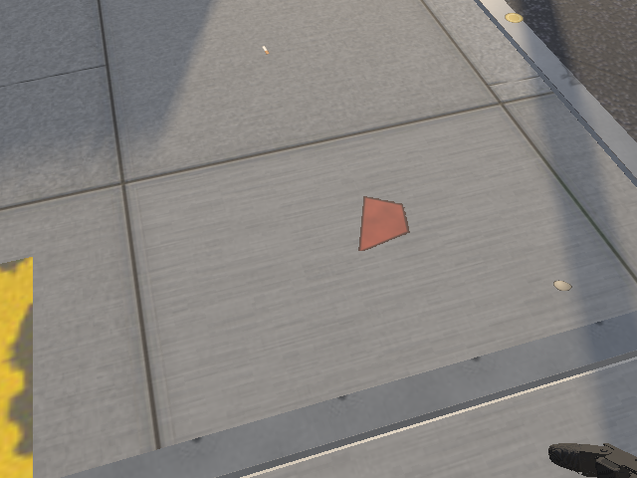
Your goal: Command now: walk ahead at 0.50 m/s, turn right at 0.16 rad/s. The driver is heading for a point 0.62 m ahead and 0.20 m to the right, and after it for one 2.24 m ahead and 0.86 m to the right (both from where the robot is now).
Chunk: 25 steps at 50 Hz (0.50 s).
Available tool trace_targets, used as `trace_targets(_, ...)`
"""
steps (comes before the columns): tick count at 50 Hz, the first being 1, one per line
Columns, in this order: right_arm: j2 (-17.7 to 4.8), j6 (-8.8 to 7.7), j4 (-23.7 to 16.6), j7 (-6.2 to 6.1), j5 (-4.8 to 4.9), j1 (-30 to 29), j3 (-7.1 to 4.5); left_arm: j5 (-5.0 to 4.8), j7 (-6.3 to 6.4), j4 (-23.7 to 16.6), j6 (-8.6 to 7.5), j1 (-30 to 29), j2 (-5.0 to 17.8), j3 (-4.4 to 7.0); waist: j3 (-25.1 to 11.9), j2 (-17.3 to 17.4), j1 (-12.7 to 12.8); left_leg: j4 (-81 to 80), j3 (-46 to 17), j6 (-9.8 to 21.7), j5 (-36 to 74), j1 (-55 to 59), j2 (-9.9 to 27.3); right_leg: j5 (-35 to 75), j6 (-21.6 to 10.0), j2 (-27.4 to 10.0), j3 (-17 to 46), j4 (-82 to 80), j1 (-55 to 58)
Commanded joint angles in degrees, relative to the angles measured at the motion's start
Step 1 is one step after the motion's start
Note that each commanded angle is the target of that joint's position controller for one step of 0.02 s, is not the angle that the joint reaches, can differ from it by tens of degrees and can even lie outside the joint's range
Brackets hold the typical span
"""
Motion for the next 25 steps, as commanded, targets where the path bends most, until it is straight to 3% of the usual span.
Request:
trace_targets(1,-5.3,-1.71,-5.4,0.7,0.19,-4.9,-1.4,-0.36,0.69,-1.5,0.53,1.4,10.6,2.4,2.0,-6.3,-2.6,-3.7,0.2,1.1,-2.4,3.4,-1.8,21.4,-8.0,-16.6,10.4,0.4,-0.9)
trace_targets(2,-6.4,-1.93,-4.8,0.65,0.12,-2.6,-1.85,-0.36,0.84,-1.5,0.8,0.7,11.3,2.64,0.7,-6.8,-4.4,-4.7,0.8,1.8,-4.1,7.6,-2.6,25.1,-7.5,-16.7,10.8,3.0,-0.9)
trace_targets(3,-8.1,-2.08,-3.2,0.35,-0.08,3.0,-2.79,-0.39,0.94,-1.8,0.93,-0.4,11.3,2.58,-2.5,-6.6,-7.8,-6.6,1.8,3.1,-4.1,16.3,-3.6,31.7,-6.2,-14.9,9.4,8.9,-2.3)
trace_targets(4,-11.0,-2.14,-1.0,-0.23,-0.69,11.9,-4.12,0.21,0.91,-2.5,0.82,-0.9,9.5,1.87,-9.1,-5.6,-11.8,-4.7,0.2,5.2,-2.9,30.9,-1.1,30.7,-4.3,-11.6,7.5,19.8,-8.1)
trace_targets(5,-15.6,-1.73,0.2,-1.01,-1.44,22.0,-5.24,2.15,0.94,-4.5,0.61,-0.7,5.0,0.34,-19.1,3.3,-15.0,-2.4,-12.8,8.3,-2.0,47.7,11.5,10.6,-1.8,-6.2,4.1,38.7,-20.0)
trace_targets(6,-16.8,-1.12,1.2,-0.52,-1.56,22.1,-5.22,0.12,0.68,-4.9,-0.44,7.3,0.9,-0.71,-25.3,18.6,-10.5,-10.3,-36.3,16.1,-14.9,58.8,21.2,-19.0,0.1,-0.3,5.0,53.8,-37.5)
trace_targets(7,-10.7,-1.0,0.6,-0.51,-1.02,19.9,-3.84,-1.27,0.72,-4.0,-0.68,3.4,7.9,0.94,-18.2,10.0,-12.2,-13.3,-34.1,14.0,-22.6,53.2,18.6,-17.1,0.2,-3.9,8.4,59.2,-42.7)
trace_targets(8,-8.3,-1.17,0.6,-0.65,-0.61,16.5,-3.01,-1.61,0.7,-5.4,-0.71,-1.5,9.6,1.69,-10.5,7.0,-11.9,-14.6,-24.9,11.8,-21.2,45.8,16.6,-11.4,-0.1,-6.1,7.3,59.2,-44.6)
trace_targets(9,-7.1,-1.38,0.6,-0.52,-0.86,12.9,-2.54,-1.2,0.95,-5.4,-0.43,-3.3,8.5,1.73,-7.0,3.3,-10.0,-16.5,-19.2,10.7,-16.1,38.7,14.2,-6.8,0.4,-8.2,6.5,57.6,-42.2)
trace_targets(10,-5.6,-1.61,0.9,-0.34,-1.1,10.3,-2.23,-0.53,1.0,-5.5,0.05,-3.9,7.7,2.0,-4.1,3.4,-8.5,-18.5,-14.4,10.3,-12.1,33.6,12.3,-3.7,0.7,-9.5,6.6,55.1,-40.5)
trace_targets(11,-5.2,-1.98,1.2,-0.33,-1.54,8.9,-2.18,-0.59,0.85,-5.4,0.76,-2.7,6.4,2.02,-3.2,4.6,-6.9,-20.4,-10.6,10.0,-9.6,29.9,11.2,-1.6,1.0,-10.7,6.8,54.0,-37.5)
trace_targets(13,-5.3,-2.67,2.2,-0.45,-1.51,7.7,-2.48,-0.71,0.69,-6.1,2.0,-3.0,4.2,1.83,-1.7,3.9,-5.7,-23.0,-5.6,10.7,-4.8,26.6,10.9,0.4,1.7,-11.3,6.2,52.8,-36.6)
trace_targets(15,-6.5,-2.99,3.2,-0.84,-1.65,8.0,-2.97,-0.36,0.67,-7.6,2.71,-5.1,3.8,1.88,-0.4,2.3,-5.4,-24.3,-1.8,11.2,-1.3,26.1,11.2,4.1,2.3,-11.6,6.7,49.8,-39.2)
trace_targets(19,-8.5,-2.52,4.8,-1.63,-1.67,9.0,-3.54,-0.05,-0.57,-9.7,2.36,-10.5,3.0,1.43,1.1,0.9,-6.7,-25.2,6.4,10.2,1.6,27.6,9.7,15.5,2.4,-10.9,4.8,36.7,-39.3)
trace_targets(22,-10.1,-1.81,6.1,-2.05,-1.03,11.7,-4.01,0.16,-1.66,-12.2,2.14,-16.9,2.3,0.83,3.0,-0.3,-9.2,-25.1,10.0,9.5,2.3,30.5,10.5,18.5,1.4,-9.9,1.5,29.1,-38.7)
trace_targets(25,-11.3,-0.57,7.5,-2.1,-0.06,14.0,-4.55,0.11,-2.52,-14.8,2.27,-20.8,3.0,0.85,4.0,-0.1,-10.1,-22.3,11.8,8.5,6.0,37.0,12.2,14.6,-0.4,-9.0,-0.4,25.0,-40.2)
Keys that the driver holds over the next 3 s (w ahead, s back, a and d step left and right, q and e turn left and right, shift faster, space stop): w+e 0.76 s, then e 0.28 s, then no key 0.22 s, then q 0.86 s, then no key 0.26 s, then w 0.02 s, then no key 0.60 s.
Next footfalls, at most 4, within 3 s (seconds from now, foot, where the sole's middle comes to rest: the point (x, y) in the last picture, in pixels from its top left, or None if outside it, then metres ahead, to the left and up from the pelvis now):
0.08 left None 0.23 0.14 -0.78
0.60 right None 0.46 -0.17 -0.78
1.06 left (419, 363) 0.74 -0.11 -0.78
1.40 right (502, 448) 0.56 -0.28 -0.78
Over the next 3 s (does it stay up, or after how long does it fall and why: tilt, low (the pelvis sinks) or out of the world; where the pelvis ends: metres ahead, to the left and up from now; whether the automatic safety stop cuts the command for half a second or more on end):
stays up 0.64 -0.15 0.00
